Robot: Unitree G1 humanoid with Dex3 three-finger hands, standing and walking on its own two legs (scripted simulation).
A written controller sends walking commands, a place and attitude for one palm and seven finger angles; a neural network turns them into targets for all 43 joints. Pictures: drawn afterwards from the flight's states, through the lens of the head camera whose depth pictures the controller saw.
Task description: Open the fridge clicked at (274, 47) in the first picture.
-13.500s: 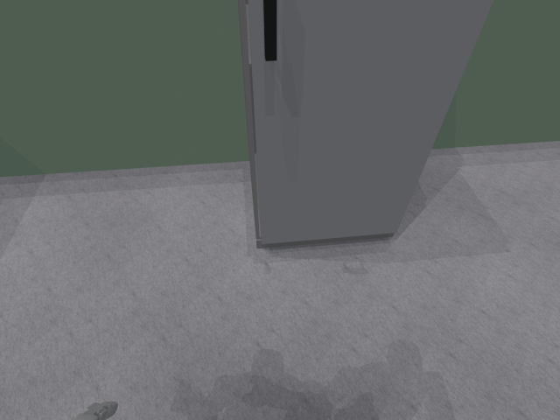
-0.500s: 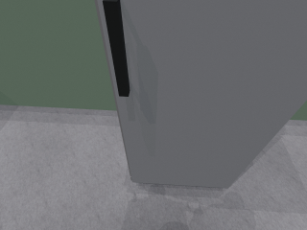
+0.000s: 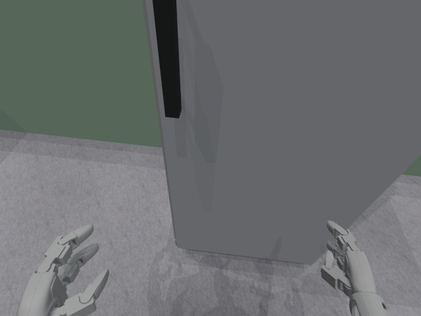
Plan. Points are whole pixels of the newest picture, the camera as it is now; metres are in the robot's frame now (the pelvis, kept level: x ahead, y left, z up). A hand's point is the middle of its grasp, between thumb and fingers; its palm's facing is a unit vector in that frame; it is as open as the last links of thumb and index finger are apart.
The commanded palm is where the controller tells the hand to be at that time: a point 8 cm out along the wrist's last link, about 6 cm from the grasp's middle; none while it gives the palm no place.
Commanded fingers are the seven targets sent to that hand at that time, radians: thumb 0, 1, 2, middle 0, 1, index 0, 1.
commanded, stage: raise the hand to about handle height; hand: left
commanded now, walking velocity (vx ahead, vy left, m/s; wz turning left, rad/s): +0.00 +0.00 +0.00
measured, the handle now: (171, 49) +0.46 +0.13 +0.28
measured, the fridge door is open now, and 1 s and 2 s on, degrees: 0 0 0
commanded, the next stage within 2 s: move the hooked fingers beside the handle in 1.58 s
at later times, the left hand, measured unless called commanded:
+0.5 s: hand (48, 189) +0.23 +0.26 +0.18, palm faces +0.11 -0.99 -0.07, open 12.2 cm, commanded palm +0.19 +0.30 +0.19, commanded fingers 0.00 -0.31 0.38 -0.29 -1.08 -0.29 -1.08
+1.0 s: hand (0, 118) +0.27 +0.30 +0.27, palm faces +0.09 -0.99 -0.14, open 13.9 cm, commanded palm +0.23 +0.35 +0.29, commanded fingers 0.00 -0.50 0.30 -0.30 -1.20 -0.30 -1.20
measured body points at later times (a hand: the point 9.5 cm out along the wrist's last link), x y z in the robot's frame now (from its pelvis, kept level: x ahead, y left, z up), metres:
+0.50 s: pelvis +0.02 +0.02 +0.02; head +0.01 +0.01 +0.47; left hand +0.22 +0.31 +0.18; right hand +0.18 -0.23 -0.05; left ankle -0.02 +0.12 -0.70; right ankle +0.03 -0.09 -0.70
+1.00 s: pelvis +0.00 +0.03 +0.04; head -0.03 +0.00 +0.48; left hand +0.25 +0.35 +0.28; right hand +0.22 -0.16 -0.02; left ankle -0.02 +0.12 -0.70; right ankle +0.03 -0.09 -0.70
